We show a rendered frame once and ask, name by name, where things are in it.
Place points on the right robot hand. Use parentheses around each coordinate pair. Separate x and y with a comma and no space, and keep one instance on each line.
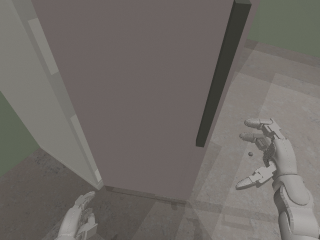
(278,149)

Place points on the handle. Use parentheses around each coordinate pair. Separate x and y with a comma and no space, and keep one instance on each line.
(235,26)

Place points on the left robot hand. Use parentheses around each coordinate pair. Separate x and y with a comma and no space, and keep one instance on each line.
(73,222)

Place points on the fridge door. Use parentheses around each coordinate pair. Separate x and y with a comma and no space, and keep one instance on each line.
(138,74)

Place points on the right robot forearm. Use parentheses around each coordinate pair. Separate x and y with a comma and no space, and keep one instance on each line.
(295,205)

